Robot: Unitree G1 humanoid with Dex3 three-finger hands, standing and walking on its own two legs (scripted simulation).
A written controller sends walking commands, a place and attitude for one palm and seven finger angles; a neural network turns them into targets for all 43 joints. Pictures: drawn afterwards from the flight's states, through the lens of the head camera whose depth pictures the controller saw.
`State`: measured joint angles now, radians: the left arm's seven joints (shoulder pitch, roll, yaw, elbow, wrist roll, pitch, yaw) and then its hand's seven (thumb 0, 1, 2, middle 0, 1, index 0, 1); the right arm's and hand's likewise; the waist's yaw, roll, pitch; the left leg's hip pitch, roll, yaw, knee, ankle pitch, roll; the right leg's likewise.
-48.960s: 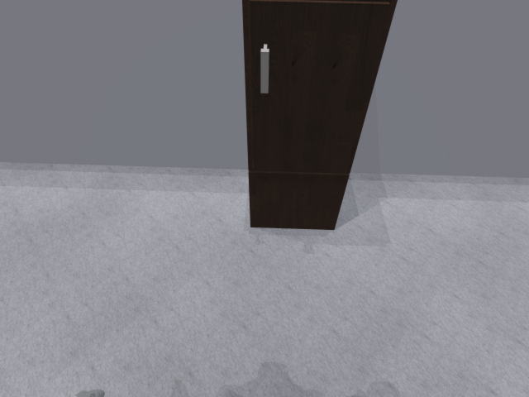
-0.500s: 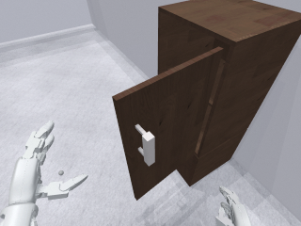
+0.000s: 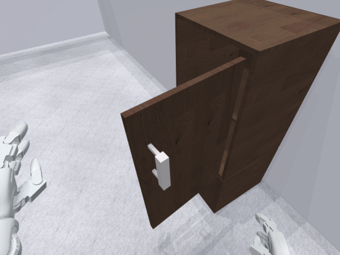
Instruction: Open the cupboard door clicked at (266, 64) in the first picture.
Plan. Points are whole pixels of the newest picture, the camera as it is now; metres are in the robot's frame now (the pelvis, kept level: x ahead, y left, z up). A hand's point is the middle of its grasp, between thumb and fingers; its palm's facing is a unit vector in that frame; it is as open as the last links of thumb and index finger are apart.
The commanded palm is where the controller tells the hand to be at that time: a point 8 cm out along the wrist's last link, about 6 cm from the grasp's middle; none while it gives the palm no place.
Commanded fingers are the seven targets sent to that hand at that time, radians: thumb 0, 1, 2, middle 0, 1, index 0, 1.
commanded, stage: draw the hand back to the body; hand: left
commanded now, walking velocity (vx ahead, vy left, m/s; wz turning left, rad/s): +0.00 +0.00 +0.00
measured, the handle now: (158, 166) +0.31 +0.08 +0.05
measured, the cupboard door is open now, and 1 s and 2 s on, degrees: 97 97 97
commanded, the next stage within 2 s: step back with the hand held close in 0.20 s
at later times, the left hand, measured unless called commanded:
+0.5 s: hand (39, 185) +0.18 +0.26 +0.15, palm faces +0.42 -0.78 -0.47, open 7.4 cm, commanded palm +0.12 +0.30 +0.17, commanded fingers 0.00 0.90 0.90 -0.20 -0.30 -0.20 -0.30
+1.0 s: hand out of the picture +0.10 +0.28 +0.15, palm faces +0.43 -0.75 -0.49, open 7.4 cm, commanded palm +0.04 +0.32 +0.17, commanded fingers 0.00 0.90 0.90 -0.20 -0.30 -0.20 -0.30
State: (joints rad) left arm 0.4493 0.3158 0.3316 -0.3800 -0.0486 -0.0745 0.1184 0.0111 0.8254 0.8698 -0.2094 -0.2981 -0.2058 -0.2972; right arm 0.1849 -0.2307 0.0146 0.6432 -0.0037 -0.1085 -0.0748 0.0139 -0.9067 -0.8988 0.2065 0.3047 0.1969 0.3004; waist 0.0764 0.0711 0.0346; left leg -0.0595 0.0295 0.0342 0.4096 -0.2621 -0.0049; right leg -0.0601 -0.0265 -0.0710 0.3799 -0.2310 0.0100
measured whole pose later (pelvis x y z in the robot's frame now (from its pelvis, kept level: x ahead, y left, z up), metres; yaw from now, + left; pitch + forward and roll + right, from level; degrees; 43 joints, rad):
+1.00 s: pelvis -0.10 +0.02 -0.02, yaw +1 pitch -1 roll -2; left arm 0.54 0.40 0.44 -0.55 -0.01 -0.20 0.15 0.01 0.89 0.90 -0.22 -0.30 -0.21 -0.30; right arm 0.21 -0.21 0.01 0.55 0.01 -0.08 -0.08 0.01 -0.91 -0.90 0.21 0.30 0.20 0.30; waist 0.01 0.00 0.07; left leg -0.42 0.02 0.02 0.65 -0.23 0.04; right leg -0.39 -0.03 -0.05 0.57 -0.18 0.03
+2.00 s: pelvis -0.27 +0.01 +0.00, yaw -1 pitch +1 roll +0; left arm 0.57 0.41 0.40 -0.48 -0.04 -0.16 0.14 0.01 0.89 0.90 -0.22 -0.30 -0.21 -0.30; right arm 0.26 -0.21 0.01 0.69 -0.01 -0.10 -0.07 0.01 -0.91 -0.90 0.21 0.30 0.20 0.30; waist 0.03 -0.02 -0.04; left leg -0.47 0.00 0.02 0.83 -0.29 -0.01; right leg -0.19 0.02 -0.04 0.45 -0.27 -0.04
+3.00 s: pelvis -0.32 +0.03 -0.01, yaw +2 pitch -1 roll -1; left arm 0.28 0.20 0.00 1.05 0.02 0.04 0.00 0.00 0.98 0.90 -0.21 -0.30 -0.21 -0.30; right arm 0.24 -0.23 0.00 1.05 -0.02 0.03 0.00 0.01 -0.91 -0.90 0.20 0.30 0.19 0.30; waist 0.00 -0.02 0.07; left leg -0.29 0.01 0.00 0.48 -0.18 0.01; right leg -0.23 0.00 -0.09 0.46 -0.21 -0.02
